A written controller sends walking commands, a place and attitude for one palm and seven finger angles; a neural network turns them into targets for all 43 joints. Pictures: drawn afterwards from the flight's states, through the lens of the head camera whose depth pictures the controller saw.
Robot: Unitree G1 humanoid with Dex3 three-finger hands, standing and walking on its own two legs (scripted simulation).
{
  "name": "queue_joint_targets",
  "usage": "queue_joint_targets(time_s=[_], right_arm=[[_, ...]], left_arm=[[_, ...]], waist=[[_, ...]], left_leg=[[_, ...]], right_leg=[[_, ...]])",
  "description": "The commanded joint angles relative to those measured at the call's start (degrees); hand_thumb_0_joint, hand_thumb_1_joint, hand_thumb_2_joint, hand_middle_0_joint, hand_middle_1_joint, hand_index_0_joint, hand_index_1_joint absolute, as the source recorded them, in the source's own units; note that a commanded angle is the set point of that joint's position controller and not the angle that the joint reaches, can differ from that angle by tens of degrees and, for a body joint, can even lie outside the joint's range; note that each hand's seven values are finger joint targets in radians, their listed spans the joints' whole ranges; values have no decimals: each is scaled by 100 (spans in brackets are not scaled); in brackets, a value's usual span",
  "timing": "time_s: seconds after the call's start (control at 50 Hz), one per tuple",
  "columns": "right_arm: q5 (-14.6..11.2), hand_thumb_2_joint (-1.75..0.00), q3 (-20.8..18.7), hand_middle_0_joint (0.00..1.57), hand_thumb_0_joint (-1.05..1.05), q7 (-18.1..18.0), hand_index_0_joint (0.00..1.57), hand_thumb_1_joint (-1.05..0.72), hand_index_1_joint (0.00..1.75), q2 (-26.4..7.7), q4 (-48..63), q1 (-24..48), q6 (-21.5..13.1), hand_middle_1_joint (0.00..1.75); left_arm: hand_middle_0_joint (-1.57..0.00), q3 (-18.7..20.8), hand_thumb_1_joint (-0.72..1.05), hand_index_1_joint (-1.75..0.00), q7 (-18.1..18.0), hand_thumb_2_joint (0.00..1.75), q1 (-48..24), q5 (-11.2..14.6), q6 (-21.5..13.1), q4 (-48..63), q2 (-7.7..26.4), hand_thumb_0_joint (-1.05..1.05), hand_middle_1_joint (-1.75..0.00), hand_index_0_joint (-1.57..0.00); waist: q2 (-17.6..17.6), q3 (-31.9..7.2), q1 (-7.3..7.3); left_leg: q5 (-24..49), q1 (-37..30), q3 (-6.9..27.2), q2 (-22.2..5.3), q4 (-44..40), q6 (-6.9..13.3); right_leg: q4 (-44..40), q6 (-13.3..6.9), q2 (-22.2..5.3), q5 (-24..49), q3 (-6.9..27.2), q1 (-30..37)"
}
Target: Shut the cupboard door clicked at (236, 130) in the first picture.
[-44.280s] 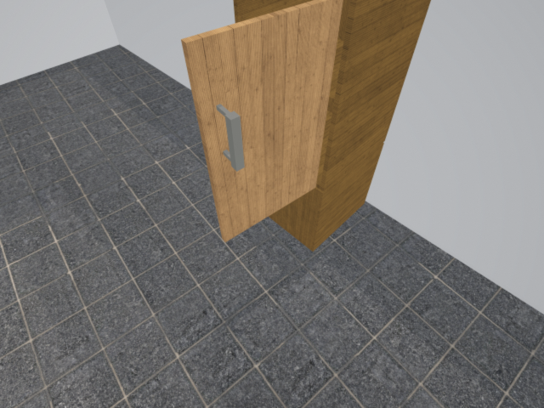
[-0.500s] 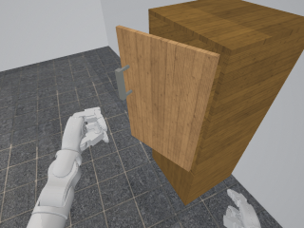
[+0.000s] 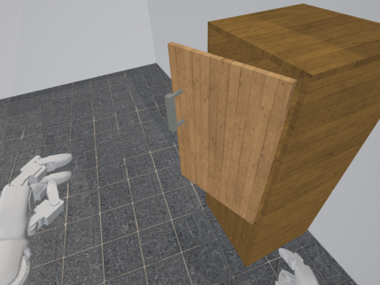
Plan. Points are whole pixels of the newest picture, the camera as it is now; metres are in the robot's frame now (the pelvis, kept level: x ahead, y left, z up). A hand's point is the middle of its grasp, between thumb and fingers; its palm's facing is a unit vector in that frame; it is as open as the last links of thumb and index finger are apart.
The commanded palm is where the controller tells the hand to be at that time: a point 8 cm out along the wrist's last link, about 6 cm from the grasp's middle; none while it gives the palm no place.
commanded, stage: draw the hand back to the body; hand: left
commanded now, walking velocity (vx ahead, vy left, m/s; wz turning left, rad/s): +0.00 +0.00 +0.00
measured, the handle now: (176, 110) +0.63 +0.12 +0.04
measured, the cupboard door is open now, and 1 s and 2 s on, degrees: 22 22 22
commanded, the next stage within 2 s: step back with the hand held close in 0.44 s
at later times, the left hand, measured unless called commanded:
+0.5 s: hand (55, 209) +0.19 +0.24 +0.16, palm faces +0.42 -0.82 -0.39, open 7.4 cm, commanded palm +0.14 +0.28 +0.17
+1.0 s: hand (51, 205) +0.19 +0.25 +0.15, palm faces +0.34 -0.81 -0.49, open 7.4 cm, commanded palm +0.13 +0.29 +0.17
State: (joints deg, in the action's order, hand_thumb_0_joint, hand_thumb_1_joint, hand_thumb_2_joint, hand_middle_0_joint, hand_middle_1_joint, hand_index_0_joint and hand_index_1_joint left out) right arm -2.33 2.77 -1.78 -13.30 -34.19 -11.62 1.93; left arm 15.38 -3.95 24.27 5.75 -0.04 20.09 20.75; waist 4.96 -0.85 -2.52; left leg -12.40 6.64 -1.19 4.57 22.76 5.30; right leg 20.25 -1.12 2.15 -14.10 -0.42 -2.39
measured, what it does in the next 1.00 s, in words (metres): stands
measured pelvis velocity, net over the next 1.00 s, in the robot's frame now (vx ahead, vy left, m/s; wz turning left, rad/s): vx -0.02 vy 0.00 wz -0.04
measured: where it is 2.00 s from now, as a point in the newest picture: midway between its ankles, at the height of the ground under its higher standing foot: outside the picture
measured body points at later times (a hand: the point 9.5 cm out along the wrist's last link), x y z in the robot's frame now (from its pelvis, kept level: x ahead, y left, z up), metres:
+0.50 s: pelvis +0.00 -0.02 +0.00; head -0.04 -0.04 +0.45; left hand +0.16 +0.28 +0.18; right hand +0.18 -0.24 -0.08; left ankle +0.00 +0.05 -0.74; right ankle -0.03 -0.11 -0.74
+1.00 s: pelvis -0.02 +0.00 -0.01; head -0.02 -0.01 +0.44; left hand +0.17 +0.30 +0.18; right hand +0.15 -0.26 -0.09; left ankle +0.00 +0.05 -0.74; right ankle -0.03 -0.11 -0.74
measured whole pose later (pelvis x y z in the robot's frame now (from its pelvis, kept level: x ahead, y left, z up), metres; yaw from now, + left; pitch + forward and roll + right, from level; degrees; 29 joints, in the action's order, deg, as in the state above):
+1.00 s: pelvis -0.02 +0.00 -0.01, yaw -2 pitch +1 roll -1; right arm -2.6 -0.9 -4.3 -14.4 -31.6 -10.1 4.7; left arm 22.3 -6.5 31.2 5.2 -6.7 25.1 25.9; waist 2.5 -2.5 0.0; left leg -13.8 17.0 -3.4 3.5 29.2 5.4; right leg 28.4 -0.9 2.9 -15.7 1.1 -14.0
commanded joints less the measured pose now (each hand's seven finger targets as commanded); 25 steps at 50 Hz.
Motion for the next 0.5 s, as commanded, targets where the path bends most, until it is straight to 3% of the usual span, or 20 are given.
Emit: queue_joint_targets(time_s=[0.0,0.04,0.06,0.14,0.2,0.3,0.32,0.38,0.48], right_arm=[[-23,-90,-305,20,0,-115,20,-90,30,-646,987,901,-490,30],[-46,-90,-308,20,0,-139,20,-90,30,-612,988,888,-577,30],[-27,-90,-294,20,0,-135,20,-90,30,-623,945,884,-620,30],[-18,-90,-355,20,0,-147,20,-90,30,-725,830,823,-709,30],[-18,-90,-387,20,0,-177,20,-90,30,-753,797,819,-727,30],[12,-90,-378,20,0,-191,20,-90,30,-695,800,857,-798,30],[12,-90,-353,20,0,-180,20,-90,30,-644,830,867,-801,30],[17,-90,-331,20,0,-179,20,-90,30,-613,812,884,-839,30],[14,-90,-344,20,0,-174,20,-90,30,-612,799,857,-795,30]], left_arm=[[-25,1236,90,-36,-172,90,-384,18,-488,1576,1469,0,-36,-25],[-20,1321,90,-30,-211,90,-191,27,-544,1763,1459,0,-30,-20],[-20,1105,90,-30,-206,90,-236,17,-549,1673,1225,0,-30,-20],[-20,772,90,-30,-233,90,-471,-29,-504,1213,904,0,-30,-20],[-20,852,90,-30,-246,90,-485,-43,-525,1027,1015,0,-30,-20],[-20,1156,90,-30,-263,90,-377,-23,-615,1355,1325,0,-30,-20],[-20,1068,90,-30,-255,90,-362,-12,-630,1475,1223,0,-30,-20],[-20,1101,90,-30,-273,90,-354,-19,-616,1582,1259,0,-30,-20],[-20,1082,90,-30,-235,90,-244,1,-566,1234,1140,0,-30,-20]], waist=[[-7,-433,-109],[258,-420,-105],[247,-282,-60],[-95,207,57],[-489,211,23],[-126,-359,-114],[-34,-390,-101],[235,-247,-92],[-178,62,-69]], left_leg=[[898,-156,688,-720,-400,-471],[811,-154,697,-720,-402,-483],[685,-122,713,-696,-428,-473],[154,-8,722,-694,-525,-408],[71,26,641,-640,-487,-340],[492,-123,495,-576,-331,-309],[584,-116,472,-561,-315,-318],[790,-142,419,-551,-256,-343],[803,-54,375,-556,-266,-327]], right_leg=[[-195,-56,-120,849,84,-234],[-166,-64,-128,794,91,-266],[-169,-63,-136,734,85,-356],[-249,-34,-149,433,101,-699],[-328,-26,-156,279,124,-690],[-282,-47,-198,527,220,-352],[-253,-57,-221,590,221,-311],[-274,-65,-203,770,223,-403],[-340,-48,-184,711,212,-536]])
